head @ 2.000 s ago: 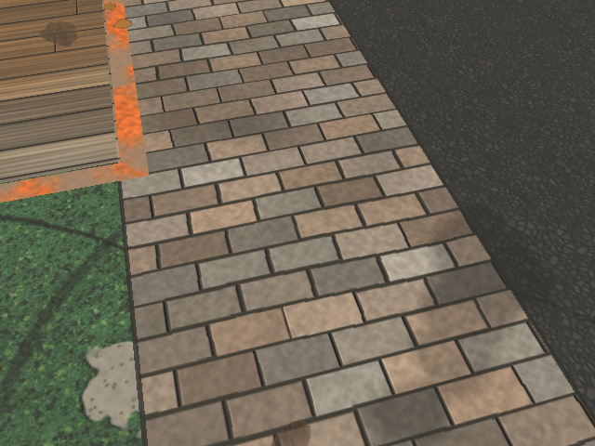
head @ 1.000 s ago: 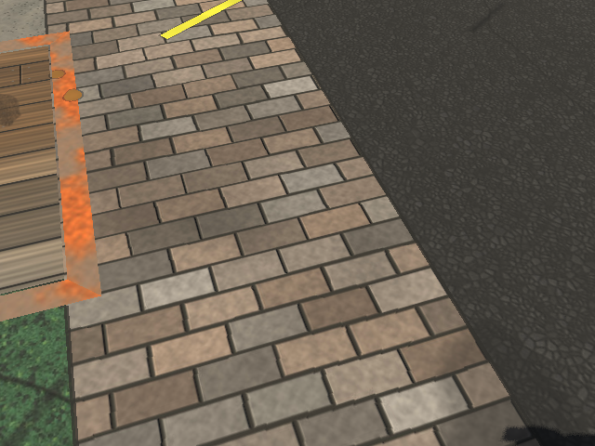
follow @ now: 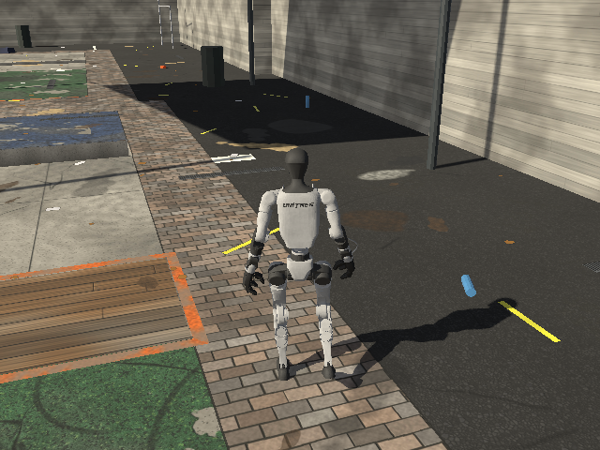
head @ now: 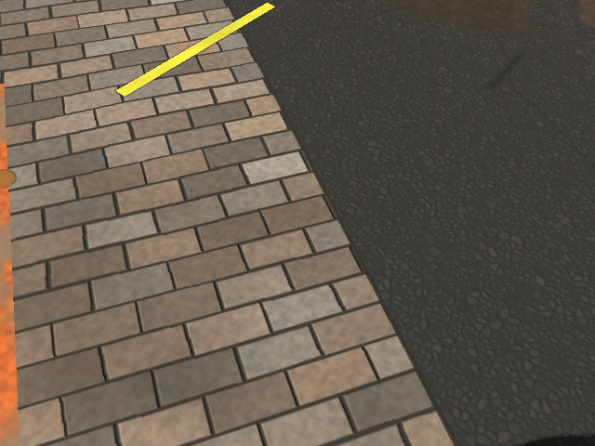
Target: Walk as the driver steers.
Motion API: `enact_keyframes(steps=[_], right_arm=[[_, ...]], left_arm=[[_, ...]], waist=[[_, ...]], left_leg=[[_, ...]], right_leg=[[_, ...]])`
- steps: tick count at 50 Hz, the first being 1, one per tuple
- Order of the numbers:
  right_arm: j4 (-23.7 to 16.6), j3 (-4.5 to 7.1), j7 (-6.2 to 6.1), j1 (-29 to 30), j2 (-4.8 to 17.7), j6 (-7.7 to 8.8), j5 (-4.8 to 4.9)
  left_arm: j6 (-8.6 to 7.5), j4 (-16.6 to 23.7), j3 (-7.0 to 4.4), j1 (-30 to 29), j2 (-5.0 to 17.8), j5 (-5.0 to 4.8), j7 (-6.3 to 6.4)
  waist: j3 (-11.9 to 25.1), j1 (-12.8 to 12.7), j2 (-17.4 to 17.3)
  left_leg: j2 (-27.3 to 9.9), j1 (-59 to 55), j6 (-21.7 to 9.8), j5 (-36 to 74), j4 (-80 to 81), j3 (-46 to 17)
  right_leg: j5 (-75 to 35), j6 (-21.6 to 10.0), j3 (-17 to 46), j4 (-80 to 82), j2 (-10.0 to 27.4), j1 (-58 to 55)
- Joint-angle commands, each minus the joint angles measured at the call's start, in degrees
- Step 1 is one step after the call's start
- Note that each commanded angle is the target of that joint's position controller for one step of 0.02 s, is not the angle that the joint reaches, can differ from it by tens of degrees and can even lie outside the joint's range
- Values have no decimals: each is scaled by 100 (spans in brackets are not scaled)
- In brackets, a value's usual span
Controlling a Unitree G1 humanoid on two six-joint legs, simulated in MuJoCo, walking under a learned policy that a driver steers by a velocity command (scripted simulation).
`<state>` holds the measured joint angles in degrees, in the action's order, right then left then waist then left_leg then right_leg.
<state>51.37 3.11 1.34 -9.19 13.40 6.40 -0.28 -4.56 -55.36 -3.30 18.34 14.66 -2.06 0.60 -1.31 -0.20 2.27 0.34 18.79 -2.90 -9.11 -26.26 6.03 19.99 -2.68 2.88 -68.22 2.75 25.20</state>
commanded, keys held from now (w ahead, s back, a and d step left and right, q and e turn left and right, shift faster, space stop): w+e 1.00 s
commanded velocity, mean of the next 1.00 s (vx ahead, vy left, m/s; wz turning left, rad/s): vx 0.50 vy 0.00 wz -0.54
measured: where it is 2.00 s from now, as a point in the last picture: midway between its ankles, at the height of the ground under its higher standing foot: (405, 349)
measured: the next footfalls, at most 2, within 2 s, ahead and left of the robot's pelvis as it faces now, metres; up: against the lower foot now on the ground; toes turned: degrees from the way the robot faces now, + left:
right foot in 0.42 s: +0.36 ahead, -0.17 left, +0.00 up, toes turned -18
left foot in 0.92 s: +0.70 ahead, -0.10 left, +0.00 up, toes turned -34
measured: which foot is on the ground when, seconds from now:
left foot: down 0.00-0.44, up 0.46-0.90, down 0.92-1.00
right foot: up 0.00-0.40, down 0.42-0.94, up 0.96-1.00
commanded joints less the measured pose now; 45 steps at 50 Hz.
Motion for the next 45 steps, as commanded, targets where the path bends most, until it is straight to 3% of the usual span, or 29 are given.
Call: enact_keyframes(steps=[1, 5, 10, 14, 16, 19, 20, 21, 22, 23, 24, 25, 26, 27, 28, 30, 33, 37, 40, 43, 45], right_arm=[[-65, 99, -9, -177, 426, 101, -59], [93, 180, -130, -355, 669, 108, -90], [156, 206, -256, -575, 830, 28, -55], [288, 253, -288, -1017, 946, -107, 20], [301, 286, -285, -1064, 1020, -192, 68], [188, 357, -321, -805, 1272, -288, 130], [149, 371, -331, -688, 1338, -330, 146], [93, 347, -331, -590, 1311, -334, 165], [-82, 211, -301, -711, 861, -258, -41], [-397, 23, -200, -1043, 310, -13, 10], [-519, 139, -119, -235, 843, 212, 243], [-639, 148, -94, 50, 880, 297, 343], [-540, 153, -140, 16, 833, 301, 237], [-486, 219, -174, -68, 912, 240, 116], [-482, 248, -164, -178, 919, 143, 85], [-554, 249, -174, -170, 786, 6, 4], [-793, 202, -214, 467, 651, -55, -61], [-1030, 117, -138, 1234, 508, -1, 10], [-1201, 128, -66, 1524, 641, 61, 74], [-1242, 193, 3, 1382, 867, 161, 90], [-1051, 291, -17, 622, 1029, 226, 63]], left_arm=[[107, 283, -138, 282, 197, -4, 33], [224, 550, -202, -212, 215, 51, 33], [170, 873, -153, -1071, 113, 99, -135], [168, 1260, -80, -1810, 31, 92, -285], [178, 1442, -79, -1973, 57, 75, -362], [214, 1532, -221, -1509, 348, 64, -417], [219, 1411, -344, -867, 571, 41, -411], [226, 1167, -551, 81, 946, 40, -335], [271, 1023, -699, 661, 1534, 55, -195], [170, 1219, -679, 427, 1799, 97, -230], [113, 1211, -520, 574, 1253, 143, -270], [55, 1207, -448, 325, 992, 143, -265], [23, 1310, -385, -144, 810, 108, -268], [13, 1405, -323, -493, 629, 117, -249], [7, 1480, -283, -623, 559, 164, -220], [-18, 1485, -306, -557, 698, 134, -158], [-15, 1447, -360, -248, 923, 121, -33], [42, 1393, -361, 35, 919, 90, 16], [71, 1305, -366, 248, 917, 58, 17], [129, 1318, -373, 238, 913, 66, 70], [167, 1409, -335, 68, 810, 86, 82]], waist=[[250, -33, -793], [-52, -51, -552], [-250, 181, -457], [-496, 454, -375], [-512, 438, -441], [-16, -8, -793], [336, -394, -829], [826, -886, -645], [1251, -834, 504], [2067, -280, 1310], [1913, -691, 421], [1221, -570, 284], [799, -258, -276], [601, -51, -278], [549, 102, -185], [453, 188, -179], [226, 28, -74], [95, -288, 242], [73, -402, 336], [129, -264, 478], [404, 154, 582]], left_leg=[[-1539, -821, -742, 404, 1760, -1315], [-1541, -927, -771, 1078, 1935, -589], [-1472, -1310, -611, 1281, 1992, 115], [-1706, -2144, -584, 1578, 1754, 379], [-1805, -2479, -528, 2120, 1461, 510], [-1792, -2573, -346, 4817, 304, 769], [-1700, -2418, -258, 5362, -623, 843], [-1441, -1734, -39, 4784, -1968, 925], [-1000, 39, 218, 1099, -3910, 869], [219, 2095, 433, -2514, -5577, -327], [-76, 2737, 256, -2203, -5750, -1154], [-316, 2948, 99, -1673, -5401, -1085], [-588, 2584, 93, -1249, -4885, -1086], [-750, 2159, 149, -1029, -4405, -1077], [-841, 1787, 204, -890, -4189, -1104], [-805, 1611, 397, -698, -3699, -993], [-632, 1805, 619, 150, -2572, -888], [-262, 1387, 591, 1353, -905, -841], [-144, 1211, 515, 1394, -440, -941], [-96, 921, 356, 803, -131, -1039], [-15, -110, 137, 593, 170, -874]], right_leg=[[-537, -66, 325, -6, 566, 818], [-1403, 16, 469, 616, 553, 1517], [-2442, 46, 37, 2099, 450, 1593], [-2175, -61, -319, 2776, 394, 1913], [-1719, -163, -533, 2963, 294, 1858], [-880, -471, -1050, 3021, -254, 664], [-829, -639, -1150, 3199, -505, -196], [-1247, -876, -986, 3699, -688, -1696], [-1523, -1255, 885, 3747, 512, -3336], [-472, -2444, 4343, 4823, 1713, -4805], [-513, -2082, 4126, 5248, 1628, -4737], [-934, -1824, 3199, 5196, 1432, -4096], [-1512, -1606, 2477, 5205, 1153, -3165], [-1987, -1473, 1986, 5268, 946, -2462], [-2188, -1430, 1791, 5395, 815, -2020], [-2590, -1464, 1538, 5535, 687, -1570], [-2701, -1375, 1230, 5610, 492, -1308], [-1859, -1039, 1098, 5500, 231, -1155], [-1578, -974, 1457, 5224, 403, -1416], [-1573, -881, 1953, 4729, 594, -1836], [-2079, -699, 1990, 4091, 360, -1789]])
